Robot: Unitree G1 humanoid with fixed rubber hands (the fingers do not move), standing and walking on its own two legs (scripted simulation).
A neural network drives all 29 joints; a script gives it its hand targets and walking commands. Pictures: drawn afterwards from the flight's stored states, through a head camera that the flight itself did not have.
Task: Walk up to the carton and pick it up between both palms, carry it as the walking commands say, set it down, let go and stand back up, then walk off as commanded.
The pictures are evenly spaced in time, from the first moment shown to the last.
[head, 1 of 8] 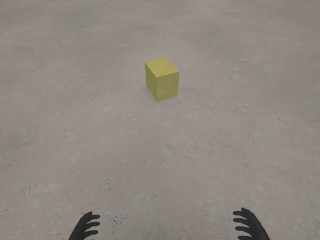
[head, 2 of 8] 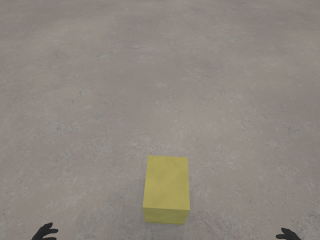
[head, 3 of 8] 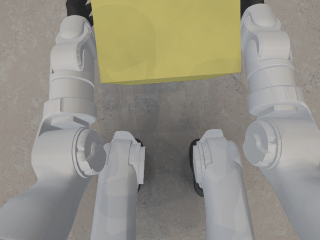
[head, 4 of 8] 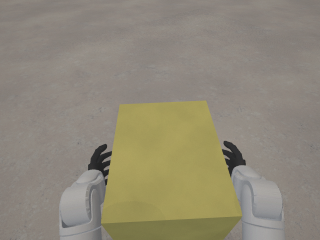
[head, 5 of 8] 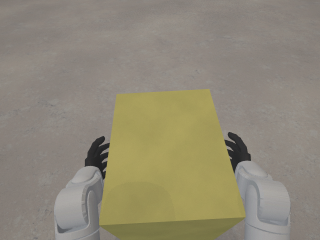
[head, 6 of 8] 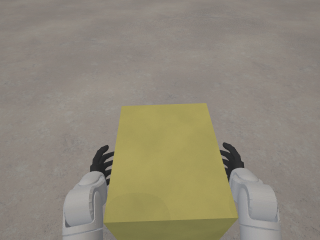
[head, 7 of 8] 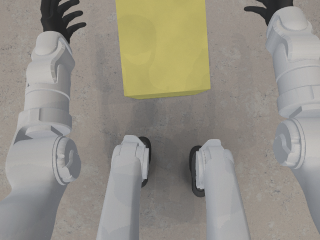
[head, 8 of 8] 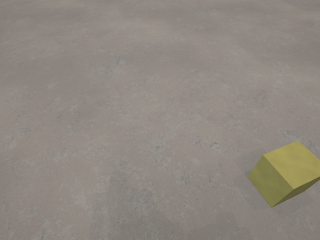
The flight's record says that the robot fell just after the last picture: no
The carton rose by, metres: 0.66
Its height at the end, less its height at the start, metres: +0.00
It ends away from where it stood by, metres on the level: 2.23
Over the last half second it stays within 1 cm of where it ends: yes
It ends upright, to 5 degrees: yes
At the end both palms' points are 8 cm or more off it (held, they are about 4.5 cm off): yes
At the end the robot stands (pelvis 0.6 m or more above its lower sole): yes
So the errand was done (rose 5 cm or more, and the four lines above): yes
